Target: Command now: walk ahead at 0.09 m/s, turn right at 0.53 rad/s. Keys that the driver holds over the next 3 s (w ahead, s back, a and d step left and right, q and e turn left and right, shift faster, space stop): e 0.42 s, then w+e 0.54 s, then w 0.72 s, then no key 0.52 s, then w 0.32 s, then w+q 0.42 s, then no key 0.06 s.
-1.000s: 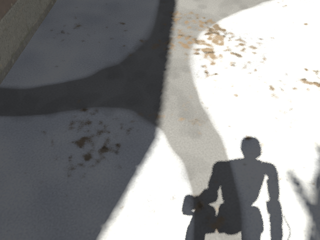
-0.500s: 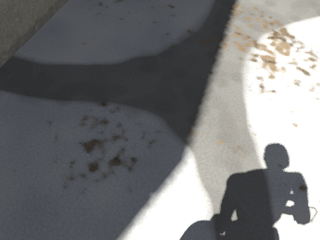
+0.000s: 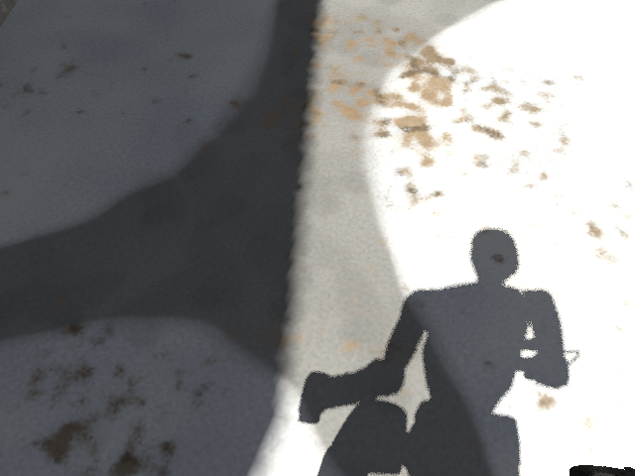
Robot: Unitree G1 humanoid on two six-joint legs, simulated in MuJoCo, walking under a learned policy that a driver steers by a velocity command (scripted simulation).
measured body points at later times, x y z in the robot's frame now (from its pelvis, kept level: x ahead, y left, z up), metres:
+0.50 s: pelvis +0.07 +0.03 +0.01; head +0.11 +0.05 +0.46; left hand +0.30 +0.26 -0.10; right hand +0.14 -0.27 -0.08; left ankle +0.11 +0.14 -0.73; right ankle +0.02 -0.11 -0.64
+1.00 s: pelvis +0.18 -0.09 +0.01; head +0.20 -0.13 +0.46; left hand +0.36 +0.12 -0.09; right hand +0.23 -0.42 -0.07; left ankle +0.40 -0.04 -0.68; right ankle +0.05 -0.12 -0.73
